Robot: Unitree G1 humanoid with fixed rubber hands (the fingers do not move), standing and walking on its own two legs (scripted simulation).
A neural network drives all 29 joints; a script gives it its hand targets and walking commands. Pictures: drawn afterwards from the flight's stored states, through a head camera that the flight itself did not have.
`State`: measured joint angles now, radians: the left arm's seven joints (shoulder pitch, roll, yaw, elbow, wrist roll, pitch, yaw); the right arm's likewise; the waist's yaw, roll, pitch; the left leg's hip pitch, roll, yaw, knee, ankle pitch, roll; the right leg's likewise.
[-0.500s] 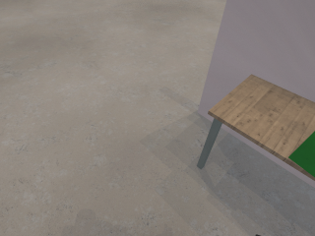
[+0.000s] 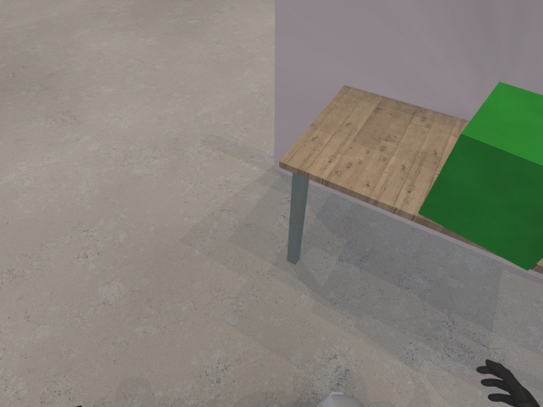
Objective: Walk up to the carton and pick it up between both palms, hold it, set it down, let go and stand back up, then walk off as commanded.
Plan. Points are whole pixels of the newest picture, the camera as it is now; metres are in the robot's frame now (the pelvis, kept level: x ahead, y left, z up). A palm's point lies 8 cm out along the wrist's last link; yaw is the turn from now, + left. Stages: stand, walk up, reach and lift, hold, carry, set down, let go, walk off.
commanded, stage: walk up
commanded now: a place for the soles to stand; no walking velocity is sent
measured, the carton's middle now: (513, 173) +0.60 -0.52 -0.04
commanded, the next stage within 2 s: none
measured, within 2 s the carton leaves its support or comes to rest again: neither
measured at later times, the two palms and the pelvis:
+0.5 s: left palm (193, 287) +0.33 +0.16 -0.08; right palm out of the picture +0.04 -0.43 -0.05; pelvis +0.08 -0.08 -0.02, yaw -19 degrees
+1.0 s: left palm (246, 247) +0.43 +0.07 -0.09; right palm out of the picture +0.07 -0.49 -0.04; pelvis +0.16 -0.16 -0.02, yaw -31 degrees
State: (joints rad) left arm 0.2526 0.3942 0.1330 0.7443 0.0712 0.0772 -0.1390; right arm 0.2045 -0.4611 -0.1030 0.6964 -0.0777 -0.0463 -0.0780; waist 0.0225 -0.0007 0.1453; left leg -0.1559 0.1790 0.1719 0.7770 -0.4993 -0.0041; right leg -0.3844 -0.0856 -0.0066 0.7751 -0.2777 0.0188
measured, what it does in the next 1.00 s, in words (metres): walks ahead, turning right: left foot, then right foot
